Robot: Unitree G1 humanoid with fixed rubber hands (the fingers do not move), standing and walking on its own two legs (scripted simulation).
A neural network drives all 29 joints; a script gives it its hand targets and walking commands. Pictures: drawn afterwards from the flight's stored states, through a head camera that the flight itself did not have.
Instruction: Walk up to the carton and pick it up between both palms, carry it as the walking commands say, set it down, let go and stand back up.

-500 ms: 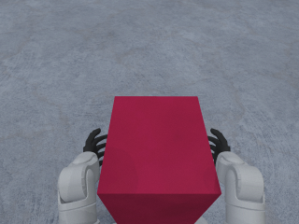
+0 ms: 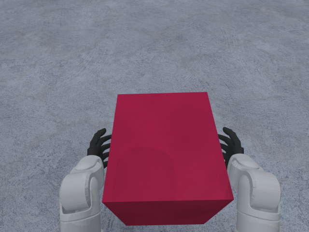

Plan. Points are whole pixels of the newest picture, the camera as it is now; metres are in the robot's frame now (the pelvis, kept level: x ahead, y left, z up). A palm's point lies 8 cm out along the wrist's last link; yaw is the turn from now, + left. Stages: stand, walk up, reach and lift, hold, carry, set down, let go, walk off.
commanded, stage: carry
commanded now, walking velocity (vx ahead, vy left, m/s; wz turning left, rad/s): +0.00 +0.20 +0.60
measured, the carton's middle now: (163, 163) +0.29 -0.02 -0.01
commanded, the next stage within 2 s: none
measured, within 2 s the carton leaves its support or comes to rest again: neither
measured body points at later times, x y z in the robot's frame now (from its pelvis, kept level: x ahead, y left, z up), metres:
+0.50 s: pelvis -0.03 +0.13 +0.01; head +0.00 +0.12 +0.46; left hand +0.19 +0.35 +0.07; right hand +0.27 +0.04 +0.07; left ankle -0.06 +0.27 -0.67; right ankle +0.02 -0.01 -0.73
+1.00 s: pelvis -0.10 +0.24 +0.00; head -0.07 +0.23 +0.45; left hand +0.03 +0.53 +0.06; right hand +0.21 +0.26 +0.04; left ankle -0.08 +0.32 -0.70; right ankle -0.04 +0.17 -0.73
